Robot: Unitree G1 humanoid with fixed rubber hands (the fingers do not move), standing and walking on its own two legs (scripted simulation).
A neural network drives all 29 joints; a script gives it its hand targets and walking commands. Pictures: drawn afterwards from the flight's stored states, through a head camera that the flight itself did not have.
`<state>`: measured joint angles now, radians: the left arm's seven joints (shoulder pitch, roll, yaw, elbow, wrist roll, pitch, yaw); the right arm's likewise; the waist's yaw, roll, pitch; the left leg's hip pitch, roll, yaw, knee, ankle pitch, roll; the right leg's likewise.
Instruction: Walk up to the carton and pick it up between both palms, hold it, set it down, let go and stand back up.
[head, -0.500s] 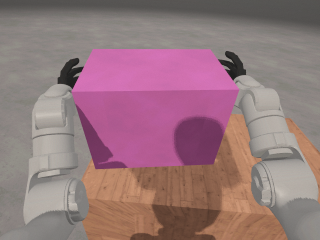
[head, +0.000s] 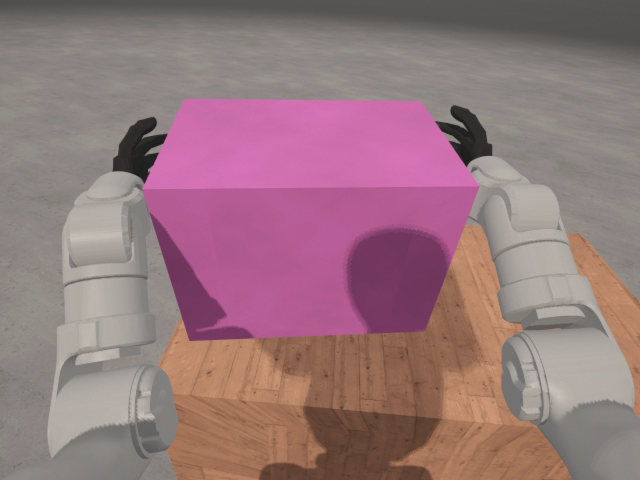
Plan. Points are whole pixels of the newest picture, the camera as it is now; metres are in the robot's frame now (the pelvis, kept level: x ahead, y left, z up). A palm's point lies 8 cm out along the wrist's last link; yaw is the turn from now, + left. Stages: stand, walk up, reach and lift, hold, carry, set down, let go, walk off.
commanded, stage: hold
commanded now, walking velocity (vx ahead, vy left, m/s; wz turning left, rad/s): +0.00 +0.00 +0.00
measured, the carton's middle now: (307, 218) +0.37 +0.00 +0.21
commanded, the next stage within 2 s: none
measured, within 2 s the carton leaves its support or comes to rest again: neither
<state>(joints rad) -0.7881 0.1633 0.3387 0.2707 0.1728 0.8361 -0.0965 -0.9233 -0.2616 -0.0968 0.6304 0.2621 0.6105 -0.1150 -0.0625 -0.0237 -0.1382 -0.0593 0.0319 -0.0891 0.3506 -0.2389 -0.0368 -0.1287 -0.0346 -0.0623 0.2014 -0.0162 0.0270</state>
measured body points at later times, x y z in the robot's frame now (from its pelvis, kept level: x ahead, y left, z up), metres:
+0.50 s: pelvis +0.00 +0.00 +0.00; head -0.08 +0.02 +0.44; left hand +0.38 +0.20 +0.26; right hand +0.38 -0.19 +0.29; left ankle -0.03 +0.14 -0.75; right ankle +0.06 -0.14 -0.75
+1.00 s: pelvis +0.00 +0.00 +0.00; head -0.08 +0.02 +0.44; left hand +0.38 +0.20 +0.26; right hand +0.39 -0.20 +0.28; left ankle -0.03 +0.14 -0.75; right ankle +0.06 -0.14 -0.75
